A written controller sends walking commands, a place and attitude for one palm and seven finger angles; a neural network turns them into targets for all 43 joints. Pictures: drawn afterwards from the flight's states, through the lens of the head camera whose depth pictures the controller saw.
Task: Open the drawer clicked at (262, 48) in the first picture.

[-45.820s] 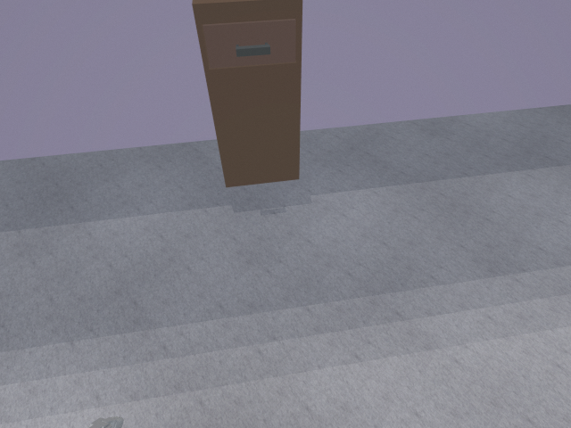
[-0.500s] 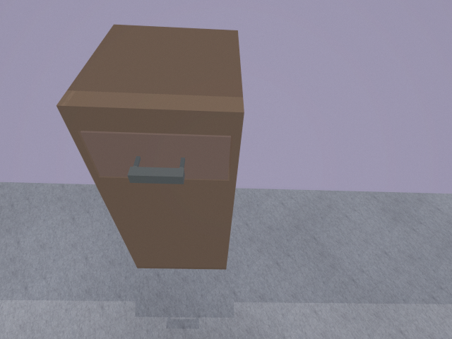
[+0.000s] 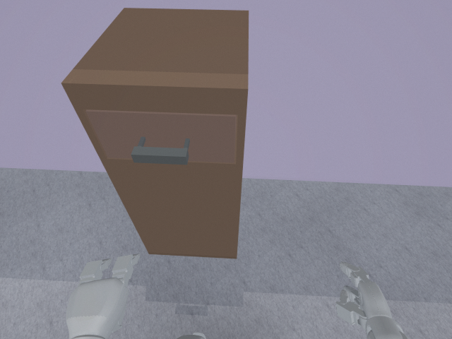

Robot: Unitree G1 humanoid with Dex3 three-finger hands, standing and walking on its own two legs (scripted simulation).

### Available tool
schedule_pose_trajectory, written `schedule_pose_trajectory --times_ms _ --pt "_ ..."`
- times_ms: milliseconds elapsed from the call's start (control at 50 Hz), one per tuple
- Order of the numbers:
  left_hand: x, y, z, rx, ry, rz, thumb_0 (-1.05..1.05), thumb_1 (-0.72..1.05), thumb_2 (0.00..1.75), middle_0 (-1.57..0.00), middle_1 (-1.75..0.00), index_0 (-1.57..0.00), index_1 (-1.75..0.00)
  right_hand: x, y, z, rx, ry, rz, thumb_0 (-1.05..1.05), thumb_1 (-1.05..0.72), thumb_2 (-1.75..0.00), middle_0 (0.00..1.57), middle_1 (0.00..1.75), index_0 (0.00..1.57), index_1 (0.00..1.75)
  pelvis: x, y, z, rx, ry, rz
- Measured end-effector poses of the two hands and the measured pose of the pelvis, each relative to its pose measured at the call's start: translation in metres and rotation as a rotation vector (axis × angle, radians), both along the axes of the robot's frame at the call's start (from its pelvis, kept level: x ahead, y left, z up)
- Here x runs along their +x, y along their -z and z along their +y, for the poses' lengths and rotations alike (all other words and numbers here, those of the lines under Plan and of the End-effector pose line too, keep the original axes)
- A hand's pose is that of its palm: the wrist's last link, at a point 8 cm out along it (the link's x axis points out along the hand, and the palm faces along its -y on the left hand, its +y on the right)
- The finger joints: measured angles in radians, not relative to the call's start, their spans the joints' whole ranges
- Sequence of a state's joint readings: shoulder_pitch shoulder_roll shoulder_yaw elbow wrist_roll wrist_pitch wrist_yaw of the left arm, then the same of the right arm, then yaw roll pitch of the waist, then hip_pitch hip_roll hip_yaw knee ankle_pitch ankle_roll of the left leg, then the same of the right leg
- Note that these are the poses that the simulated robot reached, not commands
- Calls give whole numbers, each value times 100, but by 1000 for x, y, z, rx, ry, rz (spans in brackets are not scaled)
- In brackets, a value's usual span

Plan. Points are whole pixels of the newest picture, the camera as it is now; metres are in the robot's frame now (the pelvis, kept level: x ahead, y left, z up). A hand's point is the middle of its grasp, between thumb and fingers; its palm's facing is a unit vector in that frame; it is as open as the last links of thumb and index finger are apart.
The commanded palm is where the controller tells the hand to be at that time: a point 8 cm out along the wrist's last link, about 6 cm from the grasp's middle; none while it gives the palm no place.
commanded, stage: raise the hand with hooked fingers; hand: left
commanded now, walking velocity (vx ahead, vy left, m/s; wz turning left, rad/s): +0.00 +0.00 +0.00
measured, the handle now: (162, 148) +0.52 +0.24 +0.00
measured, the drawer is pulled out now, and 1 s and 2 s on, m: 0.00 0.00 0.00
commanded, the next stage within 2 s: move the hooked fingers above the handle in 1.42 s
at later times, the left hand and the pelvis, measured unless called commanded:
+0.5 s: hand (117, 229) +0.28 +0.24 +0.03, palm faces +0.00 -0.12 -0.99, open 11.8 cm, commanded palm +0.26 +0.25 +0.10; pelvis +0.05 +0.00 +0.02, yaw +1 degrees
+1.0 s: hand (102, 169) +0.35 +0.27 +0.11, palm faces +0.09 -0.08 -0.99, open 13.7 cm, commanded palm +0.32 +0.27 +0.17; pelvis +0.05 +0.02 +0.03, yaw +2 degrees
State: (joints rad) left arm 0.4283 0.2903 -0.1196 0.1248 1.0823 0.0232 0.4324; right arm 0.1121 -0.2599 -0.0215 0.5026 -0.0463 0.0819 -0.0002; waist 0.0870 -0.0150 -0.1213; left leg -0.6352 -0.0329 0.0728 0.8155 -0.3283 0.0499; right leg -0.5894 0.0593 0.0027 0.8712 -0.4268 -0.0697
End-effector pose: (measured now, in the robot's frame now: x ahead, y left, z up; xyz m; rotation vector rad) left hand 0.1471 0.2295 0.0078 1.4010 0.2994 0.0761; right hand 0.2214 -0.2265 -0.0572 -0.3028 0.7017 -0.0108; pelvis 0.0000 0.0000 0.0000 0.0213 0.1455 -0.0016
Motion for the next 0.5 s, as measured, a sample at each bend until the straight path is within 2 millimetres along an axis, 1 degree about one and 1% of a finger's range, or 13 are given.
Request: schedule_pose_trajectory --times_ms 40,80,120,180,240,300,340,400,500 --pt "-8 -3 9 38 -7 -18 0 49 73 -25 -56 -25 -57 14 3 2 -28 -30 10 1 -90 -90 20 30 20 30 2 3 -4 -9 -19 5" --pt "-5 -13 19 69 -7 -73 0 43 71 -26 -59 -26 -60 26 9 6 -37 -54 8 1 -90 -90 20 30 20 30 5 7 -6 -18 -37 10" --pt "9 -27 27 94 -2 -148 0 38 69 -26 -62 -27 -63 37 15 13 -26 -70 -3 1 -90 -90 20 30 20 30 7 12 -8 -26 -51 14" --pt "39 -49 30 118 2 -247 0 31 66 -27 -67 -27 -67 45 24 24 22 -73 -10 1 -91 -90 20 30 20 30 12 14 -8 -31 -61 20" --pt "70 -62 27 109 -23 -259 0 25 63 -27 -71 -27 -72 42 29 32 85 -49 19 1 -91 -90 20 30 20 30 20 10 -7 -25 -50 25" --pt "91 -67 19 70 -40 -196 0 18 60 -27 -76 -27 -76 32 30 35 125 -14 72 1 -90 -90 20 30 20 30 30 1 -5 -10 -27 24" --pt "99 -68 14 44 -28 -146 0 14 58 -27 -78 -27 -79 25 29 31 129 7 105 1 -90 -90 20 30 20 30 38 -6 -5 -2 -14 22" --pt "103 -68 9 26 15 -95 0 7 55 -28 -83 -28 -84 16 27 21 102 30 147 1 -90 -90 20 30 21 30 47 -12 -3 1 -3 15" --pt "109 -80 14 54 70 -131 0 -4 50 -29 -90 -29 -91 12 28 0 31 58 196 1 -90 -90 20 30 20 30 54 -16 1 -7 -11 9"
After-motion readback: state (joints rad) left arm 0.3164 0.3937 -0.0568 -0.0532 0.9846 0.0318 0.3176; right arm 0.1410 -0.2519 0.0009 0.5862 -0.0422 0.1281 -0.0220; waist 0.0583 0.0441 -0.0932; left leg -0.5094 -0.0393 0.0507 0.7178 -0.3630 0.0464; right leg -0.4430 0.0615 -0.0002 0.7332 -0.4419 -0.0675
